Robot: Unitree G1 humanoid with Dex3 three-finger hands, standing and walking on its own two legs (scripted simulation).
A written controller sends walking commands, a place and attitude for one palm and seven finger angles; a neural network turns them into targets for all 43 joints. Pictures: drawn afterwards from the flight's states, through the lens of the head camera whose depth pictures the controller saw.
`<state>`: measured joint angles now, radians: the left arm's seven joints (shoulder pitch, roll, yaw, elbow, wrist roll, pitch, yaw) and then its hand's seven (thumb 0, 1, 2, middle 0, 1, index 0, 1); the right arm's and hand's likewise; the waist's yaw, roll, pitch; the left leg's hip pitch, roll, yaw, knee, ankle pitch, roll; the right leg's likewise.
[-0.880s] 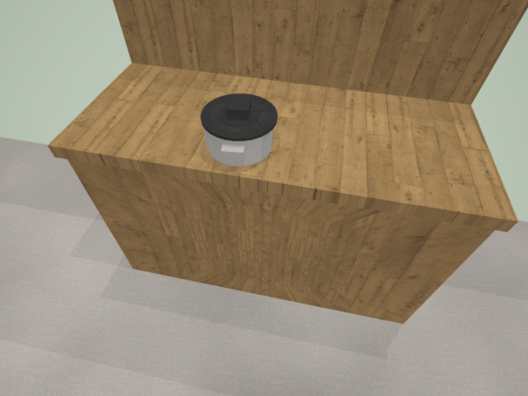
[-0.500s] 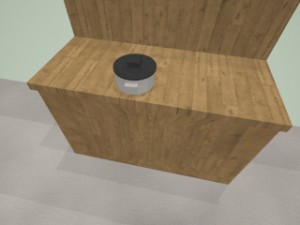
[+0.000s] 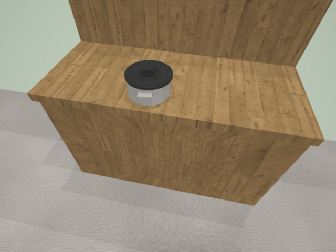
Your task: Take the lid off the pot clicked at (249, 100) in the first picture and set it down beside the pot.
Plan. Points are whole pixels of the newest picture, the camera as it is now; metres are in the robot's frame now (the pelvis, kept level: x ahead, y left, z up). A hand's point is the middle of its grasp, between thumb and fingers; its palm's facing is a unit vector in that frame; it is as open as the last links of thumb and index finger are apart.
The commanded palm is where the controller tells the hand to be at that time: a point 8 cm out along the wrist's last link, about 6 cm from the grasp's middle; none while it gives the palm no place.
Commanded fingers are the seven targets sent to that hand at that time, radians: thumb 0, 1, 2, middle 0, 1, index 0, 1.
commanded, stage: turn to face it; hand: left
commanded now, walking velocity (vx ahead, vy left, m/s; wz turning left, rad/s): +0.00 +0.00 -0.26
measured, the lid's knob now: (148, 68) +0.71 +0.12 +0.05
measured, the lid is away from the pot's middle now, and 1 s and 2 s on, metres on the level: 0.00 0.00 0.00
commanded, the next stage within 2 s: take the last steps up to it in 0.14 s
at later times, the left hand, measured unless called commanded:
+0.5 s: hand out of the picture +0.03 +0.19 -0.18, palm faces +0.00 -0.99 -0.17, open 7.3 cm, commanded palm none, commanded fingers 0.00 0.90 0.90 -0.20 -0.30 -0.20 -0.30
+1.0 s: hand (126, 190) +0.33 +0.16 -0.17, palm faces -0.11 -0.98 -0.16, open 7.3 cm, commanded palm none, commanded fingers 0.00 0.90 0.90 -0.20 -0.30 -0.20 -0.30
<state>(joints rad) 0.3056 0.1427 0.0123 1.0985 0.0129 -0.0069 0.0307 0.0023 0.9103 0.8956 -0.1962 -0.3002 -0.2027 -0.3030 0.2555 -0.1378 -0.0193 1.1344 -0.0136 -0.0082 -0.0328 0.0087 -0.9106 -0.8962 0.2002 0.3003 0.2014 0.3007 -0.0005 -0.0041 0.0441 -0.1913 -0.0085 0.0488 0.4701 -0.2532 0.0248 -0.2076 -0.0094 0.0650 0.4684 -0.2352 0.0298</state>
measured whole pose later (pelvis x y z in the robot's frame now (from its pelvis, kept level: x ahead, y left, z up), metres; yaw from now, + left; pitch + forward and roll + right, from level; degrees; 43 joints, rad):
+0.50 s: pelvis +0.02 +0.01 -0.01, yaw -5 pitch +0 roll -1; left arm 0.35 0.15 0.06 1.01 0.02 0.00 0.01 0.00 0.91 0.90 -0.20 -0.30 -0.20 -0.30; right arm 0.29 -0.20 -0.05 1.05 -0.02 -0.02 -0.02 0.01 -0.91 -0.90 0.20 0.30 0.20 0.30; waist 0.01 -0.01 0.01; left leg -0.24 -0.01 0.07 0.58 -0.41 0.03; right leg -0.26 0.03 0.14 0.54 -0.29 0.01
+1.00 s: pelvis +0.18 +0.01 -0.02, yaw -5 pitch +0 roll -1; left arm 0.09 0.13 0.04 0.94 0.02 -0.06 0.01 0.00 0.91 0.90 -0.19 -0.30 -0.20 -0.30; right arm 0.49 -0.09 0.00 1.15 -0.01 -0.05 -0.04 0.01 -0.90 -0.90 0.20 0.30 0.20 0.30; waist -0.06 0.03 0.09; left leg -0.12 -0.03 0.06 0.81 -0.52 0.03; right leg -0.41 -0.01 -0.13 0.63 -0.20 -0.07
